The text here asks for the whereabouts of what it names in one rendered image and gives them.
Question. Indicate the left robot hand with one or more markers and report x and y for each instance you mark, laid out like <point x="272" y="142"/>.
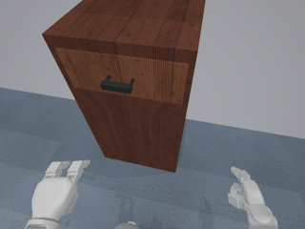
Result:
<point x="55" y="196"/>

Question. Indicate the handle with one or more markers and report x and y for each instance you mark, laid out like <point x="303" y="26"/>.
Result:
<point x="118" y="87"/>

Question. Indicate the drawer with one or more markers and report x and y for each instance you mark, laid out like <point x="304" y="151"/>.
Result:
<point x="153" y="79"/>

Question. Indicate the robot left forearm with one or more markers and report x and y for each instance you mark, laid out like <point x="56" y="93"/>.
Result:
<point x="42" y="223"/>

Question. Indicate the robot right forearm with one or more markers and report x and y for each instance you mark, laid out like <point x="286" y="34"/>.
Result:
<point x="260" y="217"/>

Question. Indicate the right robot hand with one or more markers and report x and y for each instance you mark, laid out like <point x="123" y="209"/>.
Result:
<point x="248" y="192"/>

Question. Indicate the cabinet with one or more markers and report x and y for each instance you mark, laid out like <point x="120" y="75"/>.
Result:
<point x="137" y="130"/>

